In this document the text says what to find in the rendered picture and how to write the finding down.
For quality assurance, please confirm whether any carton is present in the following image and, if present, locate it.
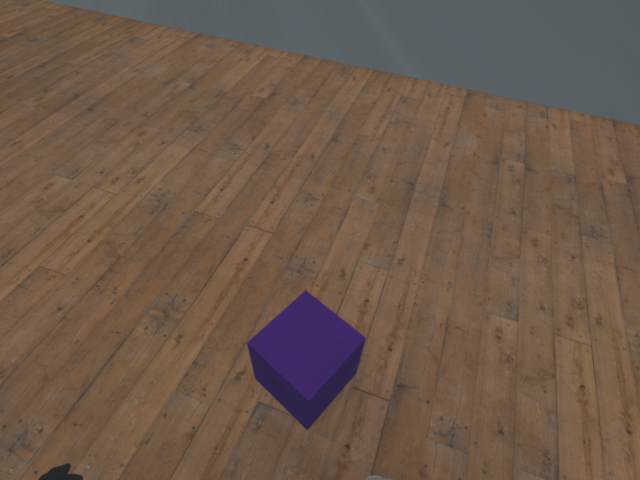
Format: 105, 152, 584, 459
247, 291, 366, 430

